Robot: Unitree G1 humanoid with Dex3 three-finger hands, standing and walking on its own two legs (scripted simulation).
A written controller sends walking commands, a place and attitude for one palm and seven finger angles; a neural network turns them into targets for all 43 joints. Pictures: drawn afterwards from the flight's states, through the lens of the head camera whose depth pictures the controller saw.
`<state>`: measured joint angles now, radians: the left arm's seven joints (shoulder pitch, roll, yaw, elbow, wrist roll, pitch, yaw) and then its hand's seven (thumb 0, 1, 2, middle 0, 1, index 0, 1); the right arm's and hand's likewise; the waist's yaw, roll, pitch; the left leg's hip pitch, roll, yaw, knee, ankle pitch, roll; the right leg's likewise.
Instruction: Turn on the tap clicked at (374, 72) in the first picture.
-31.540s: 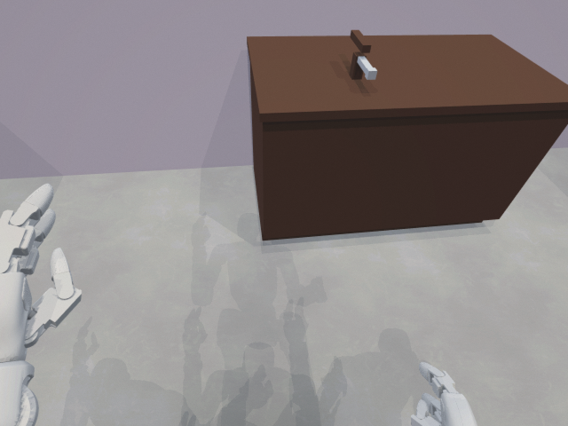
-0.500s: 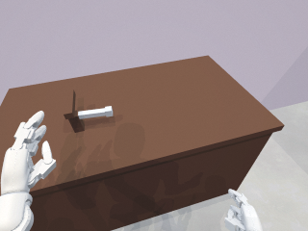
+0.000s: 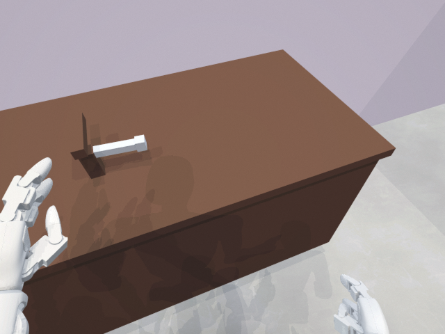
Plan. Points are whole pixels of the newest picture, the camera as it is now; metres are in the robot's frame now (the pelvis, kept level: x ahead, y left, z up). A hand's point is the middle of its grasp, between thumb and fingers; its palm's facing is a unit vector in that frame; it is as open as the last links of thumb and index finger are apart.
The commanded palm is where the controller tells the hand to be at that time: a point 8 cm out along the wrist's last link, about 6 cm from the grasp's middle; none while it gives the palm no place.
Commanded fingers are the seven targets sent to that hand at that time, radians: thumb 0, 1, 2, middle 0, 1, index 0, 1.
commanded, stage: step back with the hand held close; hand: left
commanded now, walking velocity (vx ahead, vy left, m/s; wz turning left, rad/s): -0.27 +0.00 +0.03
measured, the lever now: (140, 143) +0.53 +0.25 +0.01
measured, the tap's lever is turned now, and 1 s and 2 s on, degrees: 83 83 83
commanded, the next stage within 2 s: stop stepping back and stand still in 1.06 s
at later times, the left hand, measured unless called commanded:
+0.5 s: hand (23, 272) +0.16 +0.26 +0.15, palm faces +0.41 -0.82 -0.41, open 7.5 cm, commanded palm +0.10 +0.30 +0.17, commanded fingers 0.00 0.90 0.90 -0.20 -0.30 -0.20 -0.30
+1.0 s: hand out of the picture +0.09 +0.22 +0.15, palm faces +0.29 -0.86 -0.41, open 7.5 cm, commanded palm +0.02 +0.28 +0.17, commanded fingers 0.00 0.90 0.90 -0.20 -0.30 -0.20 -0.30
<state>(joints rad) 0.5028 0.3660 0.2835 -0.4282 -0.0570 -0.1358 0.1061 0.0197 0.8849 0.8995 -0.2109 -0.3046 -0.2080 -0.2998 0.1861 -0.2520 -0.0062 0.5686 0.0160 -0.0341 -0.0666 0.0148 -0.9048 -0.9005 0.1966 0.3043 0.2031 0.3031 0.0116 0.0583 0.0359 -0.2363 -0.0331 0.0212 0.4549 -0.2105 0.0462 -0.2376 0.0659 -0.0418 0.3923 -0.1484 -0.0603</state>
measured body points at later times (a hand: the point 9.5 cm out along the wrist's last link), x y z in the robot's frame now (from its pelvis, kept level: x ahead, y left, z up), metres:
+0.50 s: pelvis -0.05 +0.01 -0.01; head -0.02 +0.02 +0.44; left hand +0.14 +0.30 +0.17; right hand +0.14 -0.21 -0.09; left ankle +0.00 +0.09 -0.73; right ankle +0.04 -0.08 -0.74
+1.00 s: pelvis -0.14 +0.00 -0.01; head -0.07 +0.01 +0.44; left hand +0.07 +0.27 +0.17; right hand +0.06 -0.22 -0.09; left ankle -0.14 +0.13 -0.70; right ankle -0.08 -0.11 -0.74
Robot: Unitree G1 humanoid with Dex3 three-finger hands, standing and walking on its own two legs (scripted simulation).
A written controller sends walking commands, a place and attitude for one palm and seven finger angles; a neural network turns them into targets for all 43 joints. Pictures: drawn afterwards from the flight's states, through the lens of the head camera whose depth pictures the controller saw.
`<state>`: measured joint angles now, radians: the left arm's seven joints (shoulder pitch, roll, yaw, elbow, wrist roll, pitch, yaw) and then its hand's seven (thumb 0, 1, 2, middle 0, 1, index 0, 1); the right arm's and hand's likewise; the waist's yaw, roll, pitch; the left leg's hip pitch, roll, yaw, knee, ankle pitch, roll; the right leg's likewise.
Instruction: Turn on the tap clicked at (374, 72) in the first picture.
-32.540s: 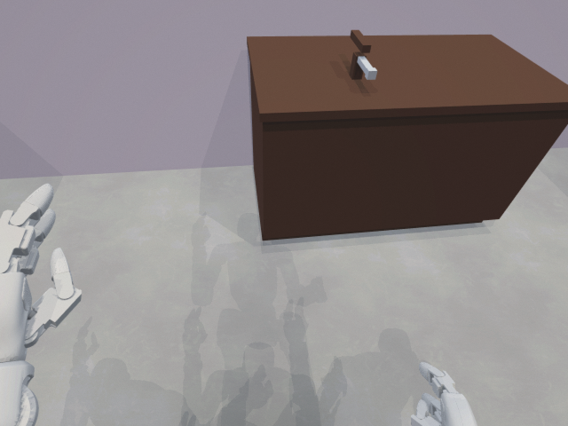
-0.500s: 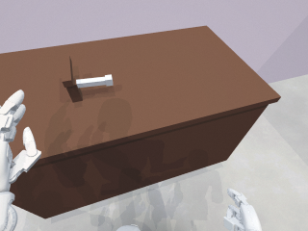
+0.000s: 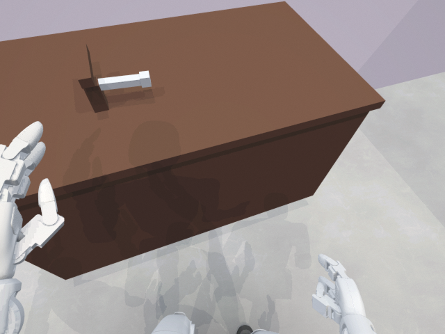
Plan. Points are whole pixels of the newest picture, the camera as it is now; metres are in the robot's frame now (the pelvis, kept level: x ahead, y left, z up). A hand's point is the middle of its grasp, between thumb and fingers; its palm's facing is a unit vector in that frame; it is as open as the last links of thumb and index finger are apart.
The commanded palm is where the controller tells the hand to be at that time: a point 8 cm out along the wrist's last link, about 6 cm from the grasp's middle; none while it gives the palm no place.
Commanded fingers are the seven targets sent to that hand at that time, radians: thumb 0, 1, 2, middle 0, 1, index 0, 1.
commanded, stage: step back with the hand held close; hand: left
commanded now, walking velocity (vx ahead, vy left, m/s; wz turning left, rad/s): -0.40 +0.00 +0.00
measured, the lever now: (145, 79) +0.68 +0.23 +0.01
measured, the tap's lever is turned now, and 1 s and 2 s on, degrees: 83 83 83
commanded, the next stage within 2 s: stop stepping back and stand still in 0.06 s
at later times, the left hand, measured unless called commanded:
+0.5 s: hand out of the picture +0.09 +0.20 +0.16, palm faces +0.35 -0.87 -0.35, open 7.5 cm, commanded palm +0.03 +0.25 +0.18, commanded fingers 0.00 0.90 0.90 -0.20 -0.30 -0.20 -0.30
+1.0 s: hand out of the picture +0.06 +0.14 +0.16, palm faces +0.34 -0.83 -0.44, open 7.5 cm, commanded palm +0.00 +0.20 +0.18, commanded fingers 0.00 0.90 0.90 -0.20 -0.30 -0.20 -0.30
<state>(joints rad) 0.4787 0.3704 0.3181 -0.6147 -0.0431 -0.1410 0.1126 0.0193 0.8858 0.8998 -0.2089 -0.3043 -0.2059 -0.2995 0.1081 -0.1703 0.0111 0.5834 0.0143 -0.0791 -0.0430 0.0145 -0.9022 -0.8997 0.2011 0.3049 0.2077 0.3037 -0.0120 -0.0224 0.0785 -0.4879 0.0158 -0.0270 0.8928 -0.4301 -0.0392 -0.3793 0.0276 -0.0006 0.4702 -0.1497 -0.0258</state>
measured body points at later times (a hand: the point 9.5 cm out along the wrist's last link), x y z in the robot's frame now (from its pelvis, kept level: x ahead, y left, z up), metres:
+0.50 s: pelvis -0.13 -0.03 -0.01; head -0.14 -0.03 +0.44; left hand +0.06 +0.24 +0.18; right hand +0.03 -0.26 -0.10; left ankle -0.14 +0.09 -0.69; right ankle -0.04 -0.13 -0.73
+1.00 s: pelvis -0.16 -0.08 +0.00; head -0.14 -0.10 +0.45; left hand +0.03 +0.19 +0.19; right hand -0.02 -0.33 -0.11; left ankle -0.16 +0.05 -0.69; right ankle -0.12 -0.17 -0.74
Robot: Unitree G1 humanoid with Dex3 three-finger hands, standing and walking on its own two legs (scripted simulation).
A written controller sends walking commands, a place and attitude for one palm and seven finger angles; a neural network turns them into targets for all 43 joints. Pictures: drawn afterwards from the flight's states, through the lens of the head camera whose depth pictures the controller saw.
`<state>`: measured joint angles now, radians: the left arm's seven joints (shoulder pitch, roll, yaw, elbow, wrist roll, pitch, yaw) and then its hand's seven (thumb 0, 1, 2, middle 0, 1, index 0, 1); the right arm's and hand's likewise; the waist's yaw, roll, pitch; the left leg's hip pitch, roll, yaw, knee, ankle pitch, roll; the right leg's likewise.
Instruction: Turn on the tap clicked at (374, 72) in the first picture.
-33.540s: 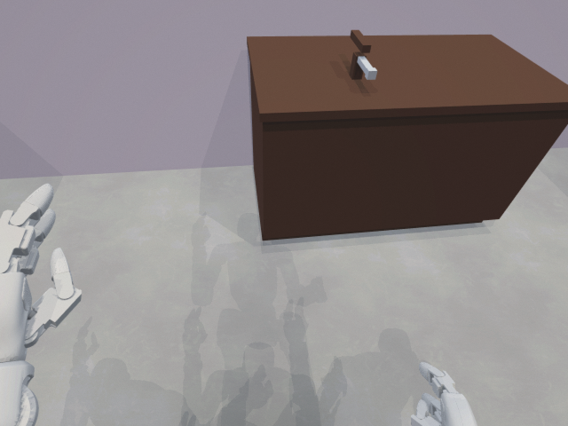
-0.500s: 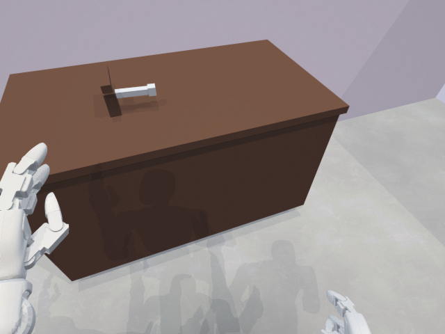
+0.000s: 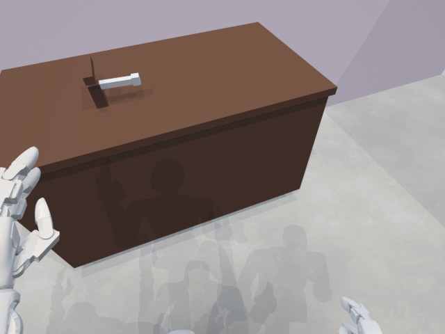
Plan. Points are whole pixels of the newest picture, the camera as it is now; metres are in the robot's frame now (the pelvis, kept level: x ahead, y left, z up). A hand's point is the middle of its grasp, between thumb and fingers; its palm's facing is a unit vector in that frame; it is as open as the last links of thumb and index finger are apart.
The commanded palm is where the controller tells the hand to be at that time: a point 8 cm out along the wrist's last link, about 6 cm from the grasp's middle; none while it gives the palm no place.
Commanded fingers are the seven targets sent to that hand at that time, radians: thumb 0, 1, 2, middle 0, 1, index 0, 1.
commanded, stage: stop stepping back and stand still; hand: left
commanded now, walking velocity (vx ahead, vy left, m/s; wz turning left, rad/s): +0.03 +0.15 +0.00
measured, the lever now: (135, 79) +0.83 +0.31 +0.02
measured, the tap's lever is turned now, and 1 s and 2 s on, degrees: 83 83 83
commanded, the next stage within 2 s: stand and check the lever's angle in 0.78 s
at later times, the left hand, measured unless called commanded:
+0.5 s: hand (37, 206) +0.26 +0.27 +0.17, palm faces +0.37 -0.84 -0.39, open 7.5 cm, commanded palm +0.20 +0.31 +0.18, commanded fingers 0.00 0.90 0.90 -0.20 -0.30 -0.20 -0.30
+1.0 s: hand (25, 214) +0.24 +0.28 +0.16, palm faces +0.38 -0.85 -0.37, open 7.5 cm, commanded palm +0.19 +0.32 +0.18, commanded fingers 0.00 0.90 0.90 -0.20 -0.30 -0.20 -0.30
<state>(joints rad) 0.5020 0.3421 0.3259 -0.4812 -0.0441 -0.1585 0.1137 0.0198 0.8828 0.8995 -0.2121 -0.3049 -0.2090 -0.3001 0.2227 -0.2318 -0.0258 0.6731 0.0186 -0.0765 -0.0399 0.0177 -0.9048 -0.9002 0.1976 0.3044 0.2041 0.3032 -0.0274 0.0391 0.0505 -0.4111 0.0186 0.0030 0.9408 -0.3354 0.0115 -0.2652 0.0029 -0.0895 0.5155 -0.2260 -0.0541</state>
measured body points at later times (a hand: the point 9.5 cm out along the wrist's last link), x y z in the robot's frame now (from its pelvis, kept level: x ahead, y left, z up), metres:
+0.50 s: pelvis +0.04 +0.03 +0.00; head +0.06 +0.03 +0.45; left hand +0.23 +0.31 +0.19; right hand +0.23 -0.18 -0.07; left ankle +0.03 +0.15 -0.73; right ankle +0.04 -0.09 -0.73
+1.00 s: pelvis +0.03 +0.04 +0.01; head +0.04 +0.04 +0.46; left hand +0.22 +0.32 +0.18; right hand +0.21 -0.19 -0.07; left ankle +0.03 +0.15 -0.74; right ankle +0.04 -0.09 -0.73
